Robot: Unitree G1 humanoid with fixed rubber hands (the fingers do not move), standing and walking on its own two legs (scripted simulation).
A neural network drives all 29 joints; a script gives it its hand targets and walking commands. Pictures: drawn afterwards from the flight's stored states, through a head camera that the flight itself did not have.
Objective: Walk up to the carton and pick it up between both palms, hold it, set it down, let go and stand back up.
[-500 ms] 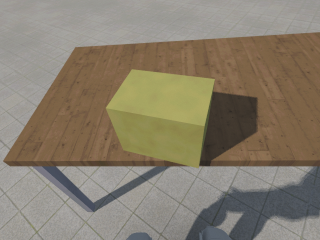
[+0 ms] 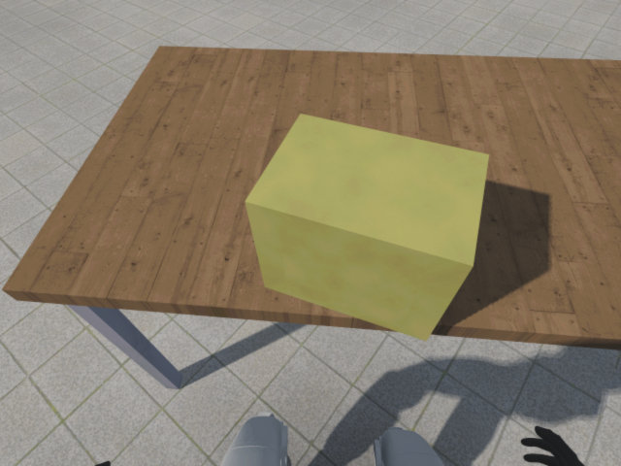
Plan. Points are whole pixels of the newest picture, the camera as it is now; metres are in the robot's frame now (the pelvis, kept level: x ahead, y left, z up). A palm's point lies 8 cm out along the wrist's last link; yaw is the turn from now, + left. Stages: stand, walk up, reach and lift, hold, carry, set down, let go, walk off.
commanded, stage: walk up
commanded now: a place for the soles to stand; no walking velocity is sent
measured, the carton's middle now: (363, 228) +0.40 -0.04 +0.06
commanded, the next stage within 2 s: none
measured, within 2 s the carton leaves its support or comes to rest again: neither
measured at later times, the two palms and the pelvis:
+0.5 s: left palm out of the picture +0.04 +0.35 -0.07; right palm out of the picture +0.04 -0.29 -0.10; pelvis -0.02 +0.03 +0.02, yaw -5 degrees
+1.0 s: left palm (101, 451) +0.15 +0.29 -0.07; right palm out of the picture +0.06 -0.29 -0.07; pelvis +0.02 +0.01 +0.05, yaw -5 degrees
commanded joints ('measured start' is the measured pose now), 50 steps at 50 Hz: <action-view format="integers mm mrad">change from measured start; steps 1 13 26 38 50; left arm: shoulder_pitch -22 130 54 -124 -183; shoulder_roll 334 247 192 201 162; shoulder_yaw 87 86 76 51 28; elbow -48 60 114 115 163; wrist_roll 8 28 17 9 -9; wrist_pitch -34 -37 7 1 3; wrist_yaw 21 -5 -37 -27 -18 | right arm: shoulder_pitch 23 -141 -114 -47 -85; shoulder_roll -236 -201 -260 -210 -201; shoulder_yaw -78 -56 -60 -33 -15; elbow -20 -53 47 148 199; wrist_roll -8 -10 -20 -2 0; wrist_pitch -41 -40 -55 -67 -76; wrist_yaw -18 -21 -21 -20 -32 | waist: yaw -52 44 39 -13 -13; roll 44 -46 -70 -60 7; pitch -168 -123 -62 -92 -224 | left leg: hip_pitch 178 -76 12 179 365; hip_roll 14 61 88 22 63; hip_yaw -36 -112 -193 -151 -98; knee -190 -203 -555 -522 -509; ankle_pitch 40 -151 -366 -95 454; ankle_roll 78 93 94 86 81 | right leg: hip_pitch -87 146 94 89 236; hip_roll -196 -80 24 -31 -44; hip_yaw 383 298 132 244 161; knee -353 -509 -411 -531 -512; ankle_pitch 202 -74 -158 24 516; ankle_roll -205 -142 -109 -94 -64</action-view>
